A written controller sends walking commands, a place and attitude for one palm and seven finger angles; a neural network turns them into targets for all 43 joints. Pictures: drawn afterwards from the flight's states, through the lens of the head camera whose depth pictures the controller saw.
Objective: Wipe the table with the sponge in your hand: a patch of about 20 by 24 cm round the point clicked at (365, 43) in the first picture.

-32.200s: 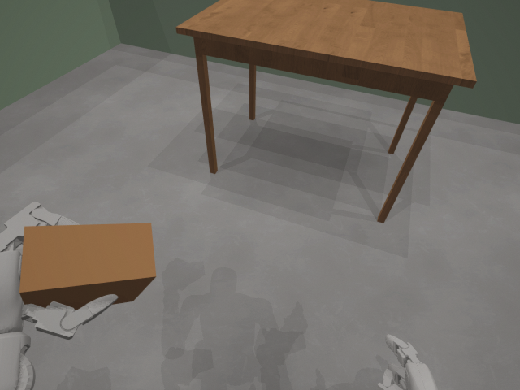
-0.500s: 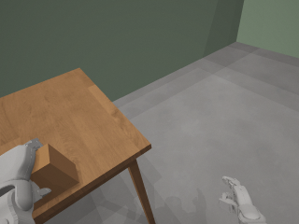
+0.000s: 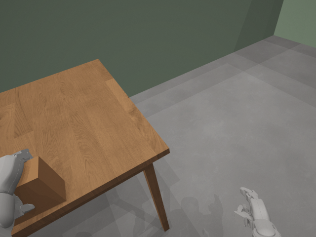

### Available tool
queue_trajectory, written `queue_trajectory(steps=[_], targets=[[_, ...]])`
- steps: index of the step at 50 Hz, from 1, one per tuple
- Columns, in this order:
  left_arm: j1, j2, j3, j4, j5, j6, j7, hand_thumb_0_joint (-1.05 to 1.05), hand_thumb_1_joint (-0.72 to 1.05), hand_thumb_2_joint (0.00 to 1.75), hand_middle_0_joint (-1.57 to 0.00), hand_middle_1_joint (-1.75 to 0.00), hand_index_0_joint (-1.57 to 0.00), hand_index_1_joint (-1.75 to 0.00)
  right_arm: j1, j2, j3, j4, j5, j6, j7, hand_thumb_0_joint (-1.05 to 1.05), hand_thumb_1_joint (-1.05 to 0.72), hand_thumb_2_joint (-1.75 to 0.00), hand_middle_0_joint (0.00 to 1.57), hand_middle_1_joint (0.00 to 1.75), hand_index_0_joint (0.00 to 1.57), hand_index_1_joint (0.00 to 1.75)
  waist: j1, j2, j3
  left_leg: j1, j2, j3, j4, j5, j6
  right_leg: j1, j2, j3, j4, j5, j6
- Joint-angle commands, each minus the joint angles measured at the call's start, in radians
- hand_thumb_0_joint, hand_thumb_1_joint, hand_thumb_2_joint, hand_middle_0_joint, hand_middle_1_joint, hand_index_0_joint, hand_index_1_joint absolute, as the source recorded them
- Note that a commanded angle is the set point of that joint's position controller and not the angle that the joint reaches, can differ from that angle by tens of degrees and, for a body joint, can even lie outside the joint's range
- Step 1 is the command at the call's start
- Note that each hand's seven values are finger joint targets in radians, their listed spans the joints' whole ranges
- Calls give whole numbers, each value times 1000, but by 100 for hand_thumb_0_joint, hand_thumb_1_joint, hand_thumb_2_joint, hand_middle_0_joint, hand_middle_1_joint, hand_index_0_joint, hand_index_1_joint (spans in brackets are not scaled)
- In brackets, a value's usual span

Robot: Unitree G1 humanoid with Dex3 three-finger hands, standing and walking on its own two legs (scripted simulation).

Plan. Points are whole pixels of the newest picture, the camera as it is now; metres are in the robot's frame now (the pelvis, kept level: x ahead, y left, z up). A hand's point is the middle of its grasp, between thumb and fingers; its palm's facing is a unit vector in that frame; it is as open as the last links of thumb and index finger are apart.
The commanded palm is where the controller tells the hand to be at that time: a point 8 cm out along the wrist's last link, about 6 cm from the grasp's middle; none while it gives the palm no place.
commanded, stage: wipe forward along the middle lane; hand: left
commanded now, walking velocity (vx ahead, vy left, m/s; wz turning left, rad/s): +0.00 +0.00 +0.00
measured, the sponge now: (28, 196) +0.16 +0.34 +0.07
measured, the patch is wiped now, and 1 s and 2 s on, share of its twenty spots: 1.00 1.00 1.00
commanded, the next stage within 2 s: slide back across to the first lane in 1.52 s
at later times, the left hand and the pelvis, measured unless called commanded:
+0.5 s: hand (11, 170) +0.20 +0.39 +0.11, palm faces +0.01 -0.03 -1.00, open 10.1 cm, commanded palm +0.17 +0.40 +0.14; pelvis -0.01 +0.02 +0.00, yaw +5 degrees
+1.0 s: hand (10, 153) +0.24 +0.43 +0.12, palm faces -0.04 -0.02 -1.00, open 10.1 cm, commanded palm +0.22 +0.43 +0.15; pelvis -0.04 +0.04 +0.00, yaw +6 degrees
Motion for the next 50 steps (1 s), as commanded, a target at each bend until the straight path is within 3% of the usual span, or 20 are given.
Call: queue_trajectory(steps=[1, 3, 5, 8, 10, 12, 15, 17, 20, 21, 24, 30, 33, 35, 38, 40, 41, 45, 47, 50], targets=[[-125, 224, 137, -7, 30, 16, 23, 0, 10, 130, -120, -160, -120, -160, -207, -103, -30, -164, 2, -48, -8, 0, -90, -90, 20, 30, 20, 30, -9, -149, -90, -118, -34, 30, -8, 58, 4, 163, -237, 261, -93, 529, 229], [-163, 227, 124, 42, 31, 13, 7, 0, 10, 130, -120, -160, -120, -160, -196, -108, -29, -161, 3, -49, -13, 0, -90, -90, 20, 30, 20, 30, -14, -181, -73, -128, -33, 27, -6, 51, 6, 158, -239, 248, -90, 557, 238], [-220, 243, 116, 48, 51, 17, 1, 0, 10, 130, -120, -160, -120, -160, -206, -113, -29, -162, 9, -53, -13, 0, -90, -90, 20, 30, 20, 30, -21, -160, -107, -111, -32, 31, -19, 82, 7, 152, -228, 261, -82, 559, 205], [-221, 218, 92, 93, 47, 5, -20, 0, 10, 130, -120, -160, -120, -160, -178, -118, -30, -154, 8, -53, -13, 0, -90, -90, 20, 30, 20, 30, -24, -180, -108, -121, -34, 37, -18, 104, 8, 173, -238, 214, -67, 638, 242], [-256, 215, 80, 103, 59, 6, -21, 0, 10, 130, -120, -160, -120, -160, -181, -119, -31, -158, 12, -58, -11, 0, -90, -90, 20, 30, 20, 30, -32, -186, -123, -107, -30, 42, -35, 129, 10, 154, -223, 214, -65, 609, 204], [-281, 203, 61, 158, 59, -1, -31, 0, 10, 130, -120, -160, -120, -160, -159, -123, -29, -148, 12, -52, -14, 0, -90, -90, 20, 30, 20, 30, -34, -197, -99, -135, -32, 45, -29, 110, 8, 163, -234, 186, -65, 610, 228], [-353, 229, 59, 206, 84, 0, -33, 0, 10, 130, -120, -160, -120, -160, -161, -132, -34, -149, 16, -53, -14, 0, -90, -90, 20, 30, 20, 30, -38, -193, -112, -132, -29, 50, -42, 117, 7, 142, -221, 196, -68, 549, 201], [-368, 178, 13, 239, 81, -7, -39, 0, 10, 130, -120, -160, -120, -160, -144, -128, -32, -148, 17, -51, -13, 0, -90, -90, 20, 30, 20, 30, -40, -185, -112, -134, -33, 60, -49, 135, 8, 150, -226, 147, -63, 551, 208], [-440, 201, 5, 291, 102, 6, -43, 0, 10, 130, -120, -160, -120, -160, -142, -139, -38, -140, 21, -53, -10, 0, -90, -90, 20, 30, 20, 30, -50, -184, -111, -124, -26, 65, -71, 151, 6, 116, -206, 158, -82, 447, 193], [-489, 167, -31, 314, 106, 6, -45, 0, 10, 130, -120, -160, -120, -160, -130, -138, -32, -140, 21, -53, -11, 0, -90, -90, 20, 30, 20, 30, -57, -194, -118, -131, -27, 70, -68, 157, 8, 128, -218, 122, -79, 463, 201], [-525, 194, -32, 412, 124, 0, -60, 0, 10, 130, -120, -160, -120, -160, -114, -147, -32, -130, 21, -51, -16, 0, -90, -90, 20, 30, 20, 30, -57, -230, -97, -152, -27, 75, -68, 127, 5, 134, -222, 121, -81, 470, 209], [-687, 226, -55, 502, 159, -20, -70, 0, 10, 130, -120, -160, -120, -160, -98, -147, -29, -134, 24, -51, -13, 0, -90, -90, 20, 30, 20, 30, -65, -168, -95, -148, -20, 77, -106, 107, 6, 76, -194, 106, -123, 201, 176], [-714, 188, -92, 547, 167, -48, -70, 0, 10, 130, -120, -160, -120, -160, -83, -143, -27, -137, 23, -50, -12, 0, -90, -90, 20, 30, 20, 30, -67, -167, -70, -150, -22, 80, -120, 86, 9, 57, -193, 70, -143, 111, 170], [-767, 243, -55, 573, 174, -64, -60, 0, 10, 130, -120, -160, -120, -160, -78, -147, -27, -139, 22, -52, -13, 0, -90, -90, 20, 30, 20, 30, -65, -166, -83, -157, -20, 72, -123, 68, 8, 53, -188, 93, -155, 47, 161], [-818, 248, -64, 655, 178, -90, -56, 0, 10, 130, -120, -160, -120, -160, -54, -148, -28, -131, 23, -47, -16, 0, -90, -90, 20, 30, 20, 30, -72, -178, -47, -175, -20, 77, -130, 29, 9, 32, -189, 74, -178, -40, 162], [-853, 282, -42, 674, 188, -105, -49, 0, 10, 130, -120, -160, -120, -160, -52, -153, -29, -132, 23, -40, -13, 0, -90, -90, 20, 30, 20, 30, -65, -145, -68, -177, -20, 69, -138, 33, 7, 36, -184, 78, -174, -46, 150], [-887, 230, -94, 681, 191, -113, -47, 0, 10, 130, -120, -160, -120, -160, -46, -146, -27, -132, 25, -39, -12, 0, -90, -90, 20, 30, 20, 30, -78, -137, -66, -178, -22, 77, -138, 29, 9, 31, -186, 60, -172, -46, 153], [-906, 276, -53, 724, 186, -130, -38, 0, 10, 130, -120, -160, -120, -160, -32, -153, -32, -128, 27, -30, -6, 0, -90, -90, 20, 30, 20, 30, -71, -152, -88, -181, -18, 67, -147, 33, 10, 51, -179, 66, -172, -22, 146], [-924, 228, -100, 750, 195, -137, -35, 0, 10, 130, -120, -160, -120, -160, -19, -153, -32, -122, 30, -27, -4, 0, -90, -90, 20, 30, 20, 30, -83, -137, -74, -179, -21, 70, -153, 41, 12, 37, -173, 37, -166, -4, 143], [-905, 271, -51, 746, 193, -143, -26, 0, 10, 130, -120, -160, -120, -160, -19, -159, -37, -124, 30, -23, 3, 0, -90, -90, 20, 30, 20, 30, -66, -136, -118, -173, -18, 62, -155, 71, 12, 70, -171, 48, -153, 58, 137]])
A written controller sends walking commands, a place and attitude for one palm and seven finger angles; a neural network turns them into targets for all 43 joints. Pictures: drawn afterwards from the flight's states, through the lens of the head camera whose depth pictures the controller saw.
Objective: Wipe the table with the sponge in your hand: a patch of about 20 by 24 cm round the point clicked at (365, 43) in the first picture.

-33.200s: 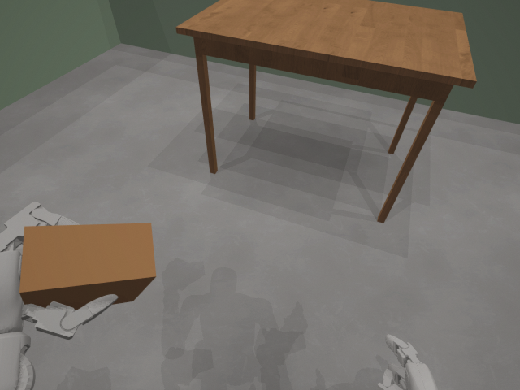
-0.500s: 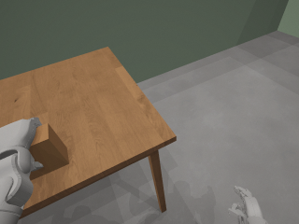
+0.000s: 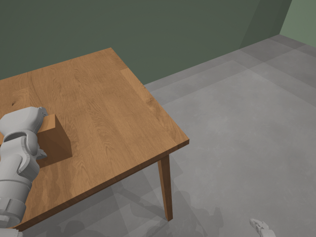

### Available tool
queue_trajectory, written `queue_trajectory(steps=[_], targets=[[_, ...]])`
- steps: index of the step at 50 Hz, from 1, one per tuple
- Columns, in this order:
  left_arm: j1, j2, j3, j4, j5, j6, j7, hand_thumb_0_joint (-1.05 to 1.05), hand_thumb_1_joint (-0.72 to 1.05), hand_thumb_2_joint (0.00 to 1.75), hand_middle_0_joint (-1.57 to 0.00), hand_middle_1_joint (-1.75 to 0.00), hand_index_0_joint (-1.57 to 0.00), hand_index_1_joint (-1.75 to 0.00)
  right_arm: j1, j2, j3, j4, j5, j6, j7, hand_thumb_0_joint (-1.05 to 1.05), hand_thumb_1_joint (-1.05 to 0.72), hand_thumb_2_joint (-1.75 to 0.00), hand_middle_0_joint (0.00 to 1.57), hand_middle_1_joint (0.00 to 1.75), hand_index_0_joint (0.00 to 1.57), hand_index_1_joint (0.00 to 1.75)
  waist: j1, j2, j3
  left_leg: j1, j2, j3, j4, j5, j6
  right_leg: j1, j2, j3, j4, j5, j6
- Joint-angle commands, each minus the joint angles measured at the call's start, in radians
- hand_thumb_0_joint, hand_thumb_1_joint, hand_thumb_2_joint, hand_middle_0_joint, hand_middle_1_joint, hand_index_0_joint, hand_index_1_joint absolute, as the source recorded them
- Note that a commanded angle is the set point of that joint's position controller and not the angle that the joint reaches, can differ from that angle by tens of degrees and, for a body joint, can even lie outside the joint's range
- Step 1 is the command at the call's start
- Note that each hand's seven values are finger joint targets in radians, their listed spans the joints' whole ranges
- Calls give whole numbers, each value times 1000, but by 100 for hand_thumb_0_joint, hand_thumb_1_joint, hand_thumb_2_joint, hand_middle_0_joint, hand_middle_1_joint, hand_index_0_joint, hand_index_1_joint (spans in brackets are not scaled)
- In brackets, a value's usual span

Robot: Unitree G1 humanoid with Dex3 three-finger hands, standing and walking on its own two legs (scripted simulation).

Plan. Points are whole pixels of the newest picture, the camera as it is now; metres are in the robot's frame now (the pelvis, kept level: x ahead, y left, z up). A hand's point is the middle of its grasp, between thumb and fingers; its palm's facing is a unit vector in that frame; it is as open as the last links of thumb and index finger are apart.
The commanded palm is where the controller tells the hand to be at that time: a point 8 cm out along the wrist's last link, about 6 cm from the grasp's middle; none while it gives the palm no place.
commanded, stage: wipe forward along the middle lane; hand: left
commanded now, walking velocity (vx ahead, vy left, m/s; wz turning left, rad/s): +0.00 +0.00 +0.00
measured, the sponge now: (41, 148) +0.31 +0.36 +0.07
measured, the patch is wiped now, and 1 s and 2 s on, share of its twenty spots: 1.00 1.00 1.00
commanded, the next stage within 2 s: slide back across to the first lane in 0.52 s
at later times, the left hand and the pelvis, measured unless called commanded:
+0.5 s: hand (35, 123) +0.36 +0.38 +0.11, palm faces -0.07 -0.01 -1.00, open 10.1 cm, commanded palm +0.34 +0.38 +0.14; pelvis +0.02 +0.02 +0.00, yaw +1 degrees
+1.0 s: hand (27, 121) +0.36 +0.41 +0.12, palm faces -0.01 -0.02 -1.00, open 10.1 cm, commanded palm +0.32 +0.42 +0.17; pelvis +0.04 +0.04 +0.01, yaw -1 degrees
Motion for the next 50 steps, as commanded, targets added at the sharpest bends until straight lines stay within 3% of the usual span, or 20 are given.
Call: queue_trajectory(steps=[1, 5, 7, 10, 16, 18, 20, 21, 22, 25, 26, 29, 33, 35, 36, 38, 44, 45, 47, 50], targets=[[-193, 198, 37, 0, 36, 2, 31, 0, 10, 130, -120, -160, -120, -160, -155, -123, -39, -153, 0, -37, 0, 0, -90, -90, 20, 30, 20, 30, -6, -127, -84, -100, 3, 31, -83, 18, 35, 142, -100, 110, -119, 17, 91], [-205, 208, 52, -12, 34, -3, 37, 0, 10, 130, -120, -160, -120, -160, -155, -127, -43, -157, 2, -35, 4, 0, -90, -90, 20, 30, 20, 30, 4, -131, -114, -73, 6, 22, -90, 48, 37, 146, -92, 105, -117, 62, 84], [-227, 173, 17, 15, 38, -2, 40, 0, 10, 130, -120, -160, -120, -160, -139, -127, -45, -145, 3, -34, 4, 0, -90, -90, 20, 30, 20, 30, -14, -156, -95, -71, 4, 28, -88, 60, 38, 137, -91, 87, -115, 88, 88], [-258, 220, 51, 20, 44, -1, 39, 0, 10, 130, -120, -160, -120, -160, -144, -133, -44, -143, 4, -29, 5, 0, -90, -90, 20, 30, 20, 30, -8, -136, -119, -66, 5, 24, -92, 80, 37, 151, -91, 100, -113, 117, 82], [-300, 194, 16, 54, 60, -1, 37, 0, 10, 130, -120, -160, -120, -160, -123, -130, -43, -138, 4, -21, 7, 0, -90, -90, 20, 30, 20, 30, -22, -138, -132, -37, 6, 26, -90, 124, 37, 142, -88, 71, -107, 157, 79], [-333, 211, 19, 76, 66, -3, 34, 0, 10, 130, -120, -160, -120, -160, -111, -134, -43, -134, 3, -17, 7, 0, -90, -90, 20, 30, 20, 30, -27, -147, -129, -38, 5, 26, -87, 134, 36, 142, -88, 68, -107, 181, 79], [-318, 272, 76, 79, 70, -15, 32, 0, 10, 130, -120, -160, -120, -160, -115, -138, -41, -138, -1, -11, 8, 0, -90, -90, 20, 30, 20, 30, -7, -123, -167, -43, 5, 22, -84, 169, 33, 177, -90, 85, -96, 229, 72], [-339, 202, 11, 84, 71, -18, 28, 0, 10, 130, -120, -160, -120, -160, -110, -128, -40, -139, 2, -10, 7, 0, -90, -90, 20, 30, 20, 30, -25, -125, -156, -36, 3, 29, -79, 180, 34, 166, -92, 67, -91, 242, 76], [-337, 202, 15, 104, 72, -18, 27, 0, 10, 130, -120, -160, -120, -160, -99, -132, -45, -134, 3, -8, 8, 0, -90, -90, 20, 30, 20, 30, -30, -137, -136, -30, 9, 28, -80, 178, 33, 143, -88, 62, -97, 234, 76], [-327, 235, 51, 80, 76, -34, 29, 0, 10, 130, -120, -160, -120, -160, -101, -134, -46, -147, -1, -6, 13, 0, -90, -90, 20, 30, 20, 30, -10, -106, -191, -11, 7, 19, -76, 226, 30, 164, -86, 69, -88, 276, 65], [-342, 206, 18, 105, 80, -35, 30, 0, 10, 130, -120, -160, -120, -160, -90, -133, -45, -139, 2, -5, 13, 0, -90, -90, 20, 30, 20, 30, -28, -121, -170, -12, 9, 23, -72, 236, 30, 151, -86, 56, -84, 286, 68], [-383, 242, 39, 127, 84, -40, 34, 0, 10, 130, -120, -160, -120, -160, -75, -140, -49, -133, 2, 0, 14, 0, -90, -90, 20, 30, 20, 30, -31, -131, -167, -15, 7, 23, -70, 236, 30, 145, -85, 53, -88, 290, 68], [-372, 258, 53, 102, 88, -57, 36, 0, 10, 130, -120, -160, -120, -160, -75, -139, -52, -140, 2, 5, 19, 0, -90, -90, 20, 30, 20, 30, -17, -93, -209, 6, 9, 20, -72, 264, 27, 161, -85, 52, -81, 294, 63], [-329, 315, 122, 32, 78, -69, 43, 0, 10, 130, -120, -160, -120, -160, -90, -140, -52, -157, -3, 9, 26, 0, -90, -90, 20, 30, 20, 30, 11, -70, -261, 18, 9, 9, -72, 317, 26, 216, -86, 69, -71, 347, 54], [-298, 286, 105, 25, 69, -69, 47, 0, 10, 130, -120, -160, -120, -160, -88, -130, -55, -157, -2, 7, 28, 0, -90, -90, 20, 30, 20, 30, 6, -75, -248, 22, 8, 15, -68, 331, 28, 222, -88, 58, -65, 361, 59], [-267, 307, 134, 4, 57, -65, 53, 0, 10, 130, -120, -160, -120, -160, -91, -135, -58, -157, -2, 12, 33, 0, -90, -90, 20, 30, 20, 30, 13, -100, -231, 15, 9, 14, -78, 317, 27, 225, -84, 55, -72, 346, 61], [-252, 401, 213, -98, 56, -32, 66, 0, 10, 130, -120, -160, -120, -160, -129, -136, -57, -163, -7, 16, 38, 0, -90, -90, 20, 30, 20, 30, 35, -42, -234, 40, 9, 8, -101, 341, 22, 258, -81, 54, -81, 324, 52], [-240, 418, 232, -138, 47, -27, 62, 0, 10, 130, -120, -160, -120, -160, -150, -137, -52, -175, -8, 17, 39, 0, -90, -90, 20, 30, 20, 30, 48, -3, -243, 49, 9, 1, -109, 359, 19, 266, -82, 61, -82, 320, 47], [-215, 378, 203, -130, 40, -12, 58, 0, 10, 130, -120, -160, -120, -160, -142, -133, -55, -164, -7, 14, 41, 0, -90, -90, 20, 30, 20, 30, 31, -33, -213, 61, 13, 3, -111, 360, 18, 251, -80, 45, -89, 312, 52], [-223, 403, 218, -166, 39, -2, 38, 0, 10, 130, -120, -160, -120, -160, -157, -139, -51, -173, -8, 14, 38, 0, -90, -90, 20, 30, 20, 30, 33, -14, -221, 80, 16, -5, -120, 381, 14, 256, -79, 50, -99, 316, 46]])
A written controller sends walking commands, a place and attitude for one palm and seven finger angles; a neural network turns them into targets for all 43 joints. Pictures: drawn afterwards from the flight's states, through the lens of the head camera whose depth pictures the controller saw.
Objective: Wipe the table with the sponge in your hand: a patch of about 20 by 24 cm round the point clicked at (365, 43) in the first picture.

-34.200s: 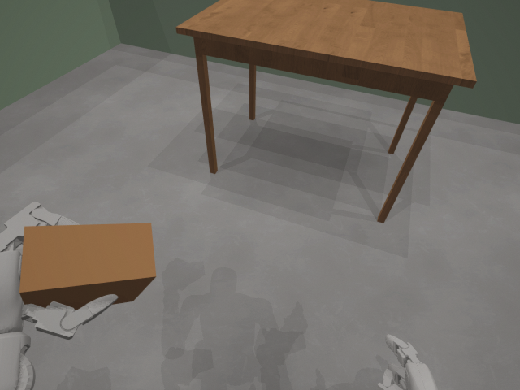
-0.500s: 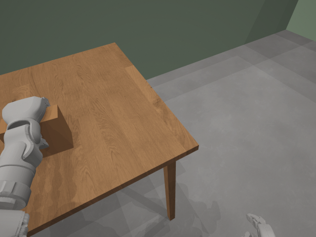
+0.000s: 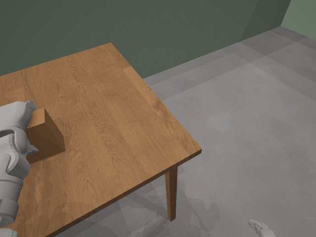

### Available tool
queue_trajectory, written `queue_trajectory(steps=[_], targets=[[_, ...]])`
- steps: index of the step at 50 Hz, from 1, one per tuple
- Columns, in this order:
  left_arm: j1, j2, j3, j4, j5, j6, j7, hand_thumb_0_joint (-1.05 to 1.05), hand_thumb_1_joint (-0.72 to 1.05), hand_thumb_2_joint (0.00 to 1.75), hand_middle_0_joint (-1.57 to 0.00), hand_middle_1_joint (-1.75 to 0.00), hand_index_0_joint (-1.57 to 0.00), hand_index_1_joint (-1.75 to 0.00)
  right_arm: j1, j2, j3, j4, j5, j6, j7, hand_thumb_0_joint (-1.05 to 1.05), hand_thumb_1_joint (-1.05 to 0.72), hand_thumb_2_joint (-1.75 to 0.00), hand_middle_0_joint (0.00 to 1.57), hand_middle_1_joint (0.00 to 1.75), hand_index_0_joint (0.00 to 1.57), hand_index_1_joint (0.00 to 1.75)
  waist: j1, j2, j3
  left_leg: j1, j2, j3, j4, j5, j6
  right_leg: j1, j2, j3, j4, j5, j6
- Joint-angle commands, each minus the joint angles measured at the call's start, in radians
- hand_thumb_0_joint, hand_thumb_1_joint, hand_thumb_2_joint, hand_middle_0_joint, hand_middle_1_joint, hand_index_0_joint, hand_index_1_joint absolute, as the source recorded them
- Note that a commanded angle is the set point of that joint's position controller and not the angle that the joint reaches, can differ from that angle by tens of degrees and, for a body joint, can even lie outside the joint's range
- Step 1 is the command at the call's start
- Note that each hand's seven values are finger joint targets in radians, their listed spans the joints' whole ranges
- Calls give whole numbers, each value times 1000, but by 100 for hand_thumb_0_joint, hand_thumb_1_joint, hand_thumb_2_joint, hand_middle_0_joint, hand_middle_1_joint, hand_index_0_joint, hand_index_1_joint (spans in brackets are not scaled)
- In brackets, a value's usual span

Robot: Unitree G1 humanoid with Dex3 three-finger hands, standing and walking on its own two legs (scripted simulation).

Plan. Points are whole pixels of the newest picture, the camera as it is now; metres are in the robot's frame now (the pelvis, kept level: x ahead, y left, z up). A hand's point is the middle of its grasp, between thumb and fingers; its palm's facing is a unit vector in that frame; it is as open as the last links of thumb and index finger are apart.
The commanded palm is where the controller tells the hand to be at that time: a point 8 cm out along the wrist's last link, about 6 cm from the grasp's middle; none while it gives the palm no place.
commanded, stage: slide back across to the first lane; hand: left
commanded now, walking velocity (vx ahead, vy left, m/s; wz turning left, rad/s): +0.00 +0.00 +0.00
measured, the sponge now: (32, 143) +0.31 +0.38 +0.07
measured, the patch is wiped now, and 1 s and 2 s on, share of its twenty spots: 1.00 1.00 1.00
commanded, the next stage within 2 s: wipe back along the first lane in 0.26 s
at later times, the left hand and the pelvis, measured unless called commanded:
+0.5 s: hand (2, 143) +0.28 +0.41 +0.11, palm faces -0.03 -0.01 -1.00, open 10.1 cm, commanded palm +0.24 +0.40 +0.15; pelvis +0.01 +0.02 +0.00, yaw +2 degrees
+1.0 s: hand (3, 156) +0.25 +0.39 +0.11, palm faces +0.04 -0.01 -1.00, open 10.1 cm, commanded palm +0.20 +0.38 +0.13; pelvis +0.00 +0.04 +0.00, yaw +1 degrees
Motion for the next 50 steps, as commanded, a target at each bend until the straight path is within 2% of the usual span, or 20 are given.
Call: queue_trajectory(steps=[1, 9, 12, 15, 18, 20, 22, 25, 26, 30, 31, 34, 36, 40, 41, 42, 45, 46, 49, 50], targets=[[-214, 377, 135, -149, 39, 34, 9, 0, 10, 130, -120, -160, -120, -160, -144, -134, -39, -150, -4, -43, -7, 0, -90, -90, 20, 30, 20, 30, 34, -15, -233, 39, 43, -22, -45, 413, -41, 198, -51, 11, -14, 338, 6], [-162, 350, 127, -232, 39, -2, -17, 0, 10, 130, -120, -160, -120, -160, -137, -134, -48, -155, -12, -48, -9, 0, -90, -90, 20, 30, 20, 30, 27, -10, -233, 110, 53, -41, -31, 542, -63, 159, -46, -7, -27, 355, 8], [-161, 361, 140, -219, 39, -7, -19, 0, 10, 130, -120, -160, -120, -160, -131, -135, -47, -147, -14, -46, -12, 0, -90, -90, 20, 30, 20, 30, 25, -20, -226, 114, 58, -46, -33, 565, -70, 151, -45, -16, -29, 349, 7], [-161, 392, 166, -242, 42, -14, -22, 0, 10, 130, -120, -160, -120, -160, -145, -136, -41, -159, -15, -44, -12, 0, -90, -90, 20, 30, 20, 30, 40, 15, -239, 126, 57, -51, -38, 582, -75, 156, -43, -4, -36, 348, -1], [-141, 393, 168, -228, 43, -26, -26, 0, 10, 130, -120, -160, -120, -160, -129, -136, -47, -145, -17, -42, -14, 0, -90, -90, 20, 30, 20, 30, 35, -3, -245, 134, 62, -56, -34, 614, -84, 152, -45, -18, -36, 343, 4], [-99, 341, 147, -294, 34, -30, -29, 0, 10, 130, -120, -160, -120, -160, -143, -128, -48, -169, -15, -49, -5, 0, -90, -90, 20, 30, 20, 30, 44, 22, -279, 178, 70, -72, -26, 684, -88, 144, -42, -10, -35, 351, 1], [-45, 303, 130, -307, 17, -30, -28, 0, 10, 130, -120, -160, -120, -160, -127, -126, -53, -159, -18, -52, 1, 0, -90, -90, 20, 30, 20, 30, 35, 7, -259, 184, 79, -80, -21, 717, -98, 128, -45, -28, -34, 343, 9], [-13, 284, 128, -343, 8, -10, -23, 0, 10, 130, -120, -160, -120, -160, -150, -129, -49, -175, -15, -54, 9, 0, -90, -90, 20, 30, 20, 30, 43, -16, -254, 179, 84, -88, -32, 670, -96, 118, -38, -19, -38, 305, 5], [-18, 241, 92, -368, 3, -5, -20, 0, 10, 130, -120, -160, -120, -160, -149, -122, -51, -175, -16, -56, 11, 0, -90, -90, 20, 30, 20, 30, 34, -10, -251, 182, 85, -90, -32, 674, -99, 114, -47, -30, -36, 300, 9], [14, 264, 114, -348, 10, 34, -11, 0, 10, 130, -120, -160, -120, -160, -170, -128, -44, -174, -14, -57, 11, 0, -90, -90, 20, 30, 20, 30, 47, -33, -217, 146, 84, -86, -61, 555, -97, 119, -37, -19, -47, 244, 0], [-30, 191, 40, -361, 5, 40, -15, 0, 10, 130, -120, -160, -120, -160, -169, -121, -41, -169, -13, -58, 8, 0, -90, -90, 20, 30, 20, 30, 25, -31, -198, 142, 83, -86, -64, 538, -100, 107, -45, -37, -45, 234, 4], [34, 216, 68, -343, -3, 50, -18, 0, 10, 130, -120, -160, -120, -160, -167, -124, -42, -164, -15, -60, 8, 0, -90, -90, 20, 30, 20, 30, 45, -30, -193, 130, 83, -83, -86, 500, -107, 132, -43, -38, -54, 217, 2], [55, 160, 29, -373, -5, 64, -24, 0, 10, 130, -120, -160, -120, -160, -183, -115, -36, -178, -10, -66, 14, 0, -90, -90, 20, 30, 20, 30, 42, -33, -188, 136, 92, -92, -85, 504, -105, 122, -44, -38, -49, 203, 1], [165, 158, 55, -417, -13, 78, -26, 0, 10, 130, -120, -160, -120, -160, -200, -114, -36, -192, -9, -75, 27, 0, -90, -90, 20, 30, 20, 30, 63, -20, -183, 148, 105, -108, -92, 529, -114, 121, -33, -25, -55, 193, -2], [162, 94, 1, -445, -26, 78, -28, 0, 10, 130, -120, -160, -120, -160, -196, -106, -34, -194, -10, -78, 30, 0, -90, -90, 20, 30, 20, 30, 48, -34, -176, 148, 106, -106, -89, 543, -116, 125, -42, -43, -51, 207, 4], [194, 126, 37, -449, -29, 78, -25, 0, 10, 130, -120, -160, -120, -160, -186, -113, -39, -183, -12, -78, 32, 0, -90, -90, 20, 30, 20, 30, 52, -42, -172, 150, 114, -111, -93, 547, -121, 124, -39, -40, -53, 207, 6], [259, 114, 45, -472, -34, 103, -19, 0, 10, 130, -120, -160, -120, -160, -216, -111, -33, -199, -8, -80, 41, 0, -90, -90, 20, 30, 20, 30, 66, -69, -147, 122, 107, -99, -99, 502, -114, 131, -31, -27, -57, 206, 1], [263, 77, 16, -490, -47, 109, -18, 0, 10, 130, -120, -160, -120, -160, -214, -106, -31, -197, -7, -80, 42, 0, -90, -90, 20, 30, 20, 30, 57, -65, -137, 117, 107, -94, -103, 484, -114, 134, -39, -38, -55, 200, 6], [278, 71, 13, -503, -49, 123, -11, 0, 10, 130, -120, -160, -120, -160, -218, -109, -36, -189, -9, -81, 39, 0, -90, -90, 20, 30, 20, 30, 59, -74, -129, 120, 102, -86, -109, 469, -115, 139, -36, -36, -62, 213, 5], [327, 99, 50, -520, -48, 137, -7, 0, 10, 130, -120, -160, -120, -160, -238, -108, -32, -202, -4, -85, 44, 0, -90, -90, 20, 30, 20, 30, 75, -70, -132, 109, 103, -84, -106, 458, -108, 145, -29, -17, -57, 207, -2]])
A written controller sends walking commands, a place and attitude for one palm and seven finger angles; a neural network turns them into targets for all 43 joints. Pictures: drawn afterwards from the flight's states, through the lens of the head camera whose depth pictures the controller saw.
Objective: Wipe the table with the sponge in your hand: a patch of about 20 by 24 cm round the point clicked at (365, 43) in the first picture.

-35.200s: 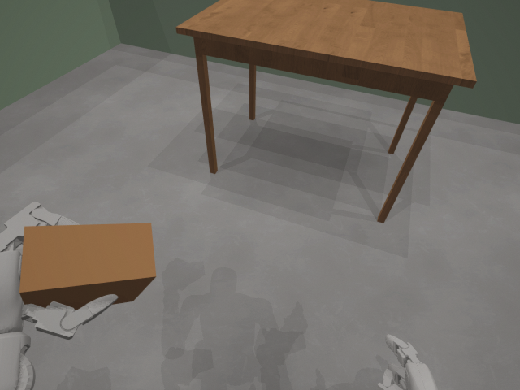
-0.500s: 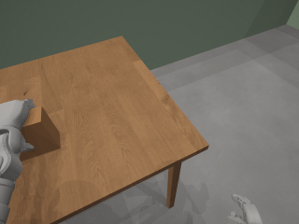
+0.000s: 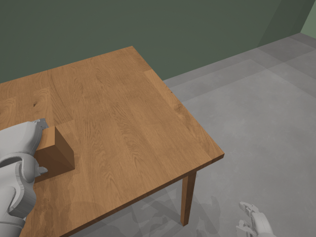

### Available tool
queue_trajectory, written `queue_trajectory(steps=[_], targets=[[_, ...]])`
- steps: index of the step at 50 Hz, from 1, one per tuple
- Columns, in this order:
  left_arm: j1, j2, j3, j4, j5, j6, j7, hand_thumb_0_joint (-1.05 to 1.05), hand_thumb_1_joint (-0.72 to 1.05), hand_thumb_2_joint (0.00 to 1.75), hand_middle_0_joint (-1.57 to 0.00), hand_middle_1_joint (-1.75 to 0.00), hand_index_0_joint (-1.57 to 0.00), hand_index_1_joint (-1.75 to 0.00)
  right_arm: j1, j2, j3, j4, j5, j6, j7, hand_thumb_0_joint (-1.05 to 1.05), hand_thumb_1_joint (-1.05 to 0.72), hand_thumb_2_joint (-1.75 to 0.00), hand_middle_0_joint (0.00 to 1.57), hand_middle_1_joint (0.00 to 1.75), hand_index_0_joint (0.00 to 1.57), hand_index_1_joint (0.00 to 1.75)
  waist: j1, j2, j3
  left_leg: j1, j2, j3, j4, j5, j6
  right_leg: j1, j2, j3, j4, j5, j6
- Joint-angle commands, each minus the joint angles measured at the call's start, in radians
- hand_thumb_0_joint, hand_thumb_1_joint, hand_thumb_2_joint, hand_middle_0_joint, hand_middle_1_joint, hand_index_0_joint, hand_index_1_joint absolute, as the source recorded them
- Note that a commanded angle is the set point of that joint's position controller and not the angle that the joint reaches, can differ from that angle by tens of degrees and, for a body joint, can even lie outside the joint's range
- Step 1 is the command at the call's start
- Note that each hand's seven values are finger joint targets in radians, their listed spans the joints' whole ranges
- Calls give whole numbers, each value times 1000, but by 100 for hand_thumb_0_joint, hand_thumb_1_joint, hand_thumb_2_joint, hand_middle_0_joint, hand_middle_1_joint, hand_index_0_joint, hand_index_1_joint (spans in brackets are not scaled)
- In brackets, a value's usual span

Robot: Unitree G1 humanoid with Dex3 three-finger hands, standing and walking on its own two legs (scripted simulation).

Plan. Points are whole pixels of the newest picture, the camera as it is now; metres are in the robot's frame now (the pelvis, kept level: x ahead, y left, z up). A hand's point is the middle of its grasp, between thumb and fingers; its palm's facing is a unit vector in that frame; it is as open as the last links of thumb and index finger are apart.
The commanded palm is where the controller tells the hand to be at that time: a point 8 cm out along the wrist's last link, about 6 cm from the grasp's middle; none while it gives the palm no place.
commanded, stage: wipe back along the first lane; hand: left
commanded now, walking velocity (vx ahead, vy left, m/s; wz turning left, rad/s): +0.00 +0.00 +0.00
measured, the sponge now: (42, 161) +0.25 +0.35 +0.06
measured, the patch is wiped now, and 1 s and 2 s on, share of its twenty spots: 1.00 1.00 1.00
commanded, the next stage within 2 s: lift the sponge slowly off the table in 1.00 s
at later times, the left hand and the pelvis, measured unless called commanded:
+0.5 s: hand (33, 169) +0.21 +0.32 +0.11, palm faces +0.05 -0.04 -1.00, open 10.1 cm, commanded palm +0.16 +0.31 +0.13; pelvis +0.01 -0.02 +0.00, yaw -1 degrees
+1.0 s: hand (35, 189) +0.17 +0.28 +0.11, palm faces +0.07 -0.06 -1.00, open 10.1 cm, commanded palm +0.11 +0.28 +0.13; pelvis +0.00 -0.03 +0.00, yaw -2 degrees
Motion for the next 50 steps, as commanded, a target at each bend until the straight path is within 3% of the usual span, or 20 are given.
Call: queue_trajectory(steps=[1, 3, 6, 10, 11, 15, 16, 20, 21, 24, 28, 34, 35, 36, 40, 43, 45, 46, 49, 50], targets=[[6, 103, 31, -112, -40, 38, -19, 0, 10, 130, -120, -160, -120, -160, -179, -118, -35, -167, 6, -47, 1, 0, -90, -90, 20, 30, 20, 30, 14, -101, -143, 55, 142, -76, -40, 434, -147, 88, 7, -34, 10, 195, -45], [22, 125, 49, -121, -41, 46, -18, 0, 10, 130, -120, -160, -120, -160, -175, -124, -40, -157, 4, -45, 0, 0, -90, -90, 20, 30, 20, 30, 15, -95, -124, 59, 149, -84, -49, 429, -155, 75, 10, -31, 6, 186, -43], [18, 82, 12, -160, -42, 68, -18, 0, 10, 130, -120, -160, -120, -160, -195, -117, -33, -167, 7, -50, -2, 0, -90, -90, 20, 30, 20, 30, 7, -107, -124, 55, 144, -72, -45, 389, -140, 75, 9, -29, 5, 182, -46], [109, 119, 60, -193, -41, 79, -18, 0, 10, 130, -120, -160, -120, -160, -214, -116, -31, -172, 6, -55, 0, 0, -90, -90, 20, 30, 20, 30, 28, -115, -132, 52, 139, -67, -44, 402, -137, 101, 19, -2, 6, 212, -52], [111, 70, 19, -216, -58, 78, -21, 0, 10, 130, -120, -160, -120, -160, -211, -109, -28, -175, 6, -55, 1, 0, -90, -90, 20, 30, 20, 30, 17, -118, -130, 50, 138, -60, -43, 406, -135, 112, 7, -24, 9, 220, -46], [223, 144, 110, -256, -60, 78, -14, 0, 10, 130, -120, -160, -120, -160, -222, -112, -31, -175, 4, -58, 4, 0, -90, -90, 20, 30, 20, 30, 42, -105, -140, 48, 130, -54, -28, 446, -129, 132, 19, 17, 16, 277, -53], [225, 88, 64, -285, -76, 78, -15, 0, 10, 130, -120, -160, -120, -160, -220, -103, -27, -179, 4, -58, 7, 0, -90, -90, 20, 30, 20, 30, 30, -118, -134, 46, 131, -48, -24, 452, -129, 139, 5, -12, 19, 286, -45], [291, 138, 123, -332, -73, 88, -3, 0, 10, 130, -120, -160, -120, -160, -237, -109, -32, -180, 3, -58, 7, 0, -90, -90, 20, 30, 20, 30, 43, -107, -122, 41, 129, -51, -24, 433, -121, 128, 19, 27, 18, 288, -52], [282, 103, 94, -358, -82, 86, -2, 0, 10, 130, -120, -160, -120, -160, -231, -105, -32, -182, 2, -59, 8, 0, -90, -90, 20, 30, 20, 30, 34, -116, -130, 42, 126, -45, -12, 457, -120, 143, 5, 6, 24, 314, -47], [306, 129, 110, -359, -81, 88, -1, 0, 10, 130, -120, -160, -120, -160, -220, -115, -36, -168, 1, -53, 0, 0, -90, -90, 20, 30, 20, 30, 28, -107, -102, 39, 129, -42, -22, 419, -119, 127, 7, 12, 19, 291, -44], [348, 89, 82, -380, -82, 99, 2, 0, 10, 130, -120, -160, -120, -160, -230, -107, -35, -170, 2, -57, -7, 0, -90, -90, 20, 30, 20, 30, 26, -115, -92, 35, 126, -39, -19, 393, -110, 123, 7, 14, 21, 280, -45], [407, 111, 109, -428, -86, 99, 5, 0, 10, 130, -120, -160, -120, -160, -240, -105, -36, -174, -1, -60, -12, 0, -90, -90, 20, 30, 20, 30, 36, -121, -93, 32, 121, -33, -15, 370, -101, 134, 4, 29, 26, 300, -45], [431, 100, 106, -456, -80, 111, 5, 0, 10, 130, -120, -160, -120, -160, -273, -98, -29, -192, 0, -63, -11, 0, -90, -90, 20, 30, 20, 30, 45, -120, -95, 32, 118, -38, -15, 357, -95, 125, 15, 57, 27, 294, -49], [415, 70, 81, -477, -92, 107, 7, 0, 10, 130, -120, -160, -120, -160, -256, -95, -31, -191, 0, -64, -10, 0, -90, -90, 20, 30, 20, 30, 32, -120, -105, 26, 120, -33, -9, 365, -95, 138, 2, 31, 33, 298, -45], [472, 87, 101, -499, -82, 111, 13, 0, 10, 130, -120, -160, -120, -160, -277, -95, -29, -192, 0, -65, -11, 0, -90, -90, 20, 30, 20, 30, 40, -110, -87, 34, 121, -38, -10, 353, -94, 115, 17, 65, 28, 297, -50], [517, 31, 60, -504, -96, 108, 18, 0, 10, 130, -120, -160, -120, -160, -251, -93, -35, -185, 0, -66, -11, 0, -90, -90, 20, 30, 20, 30, 29, -123, -64, 31, 127, -31, -10, 358, -94, 113, 5, 35, 29, 291, -42], [538, 66, 95, -547, -82, 120, 26, 0, 10, 130, -120, -160, -120, -160, -287, -88, -31, -201, -1, -71, -8, 0, -90, -90, 20, 30, 20, 30, 49, -114, -79, 33, 123, -39, -12, 341, -91, 113, 19, 71, 31, 285, -49], [530, 19, 54, -557, -90, 117, 27, 0, 10, 130, -120, -160, -120, -160, -268, -86, -32, -198, -2, -69, -8, 0, -90, -90, 20, 30, 20, 30, 35, -126, -83, 28, 124, -29, -1, 358, -89, 125, 5, 44, 38, 299, -45], [605, 58, 94, -568, -103, 109, 30, 0, 10, 130, -120, -160, -120, -160, -259, -88, -35, -192, -3, -66, -4, 0, -90, -90, 20, 30, 20, 30, 48, -134, -72, 29, 124, -27, -3, 357, -88, 135, 1, 48, 39, 326, -40], [618, 76, 117, -586, -92, 120, 33, 0, 10, 130, -120, -160, -120, -160, -296, -83, -32, -202, -2, -68, -3, 0, -90, -90, 20, 30, 20, 30, 55, -139, -77, 31, 120, -28, 2, 338, -83, 126, 14, 88, 36, 327, -46]])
